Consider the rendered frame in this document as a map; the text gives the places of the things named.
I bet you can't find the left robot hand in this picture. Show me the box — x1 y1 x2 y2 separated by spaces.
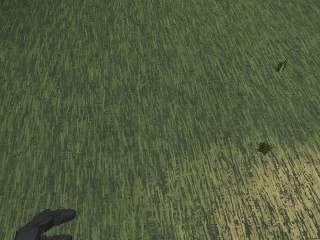
14 209 76 240

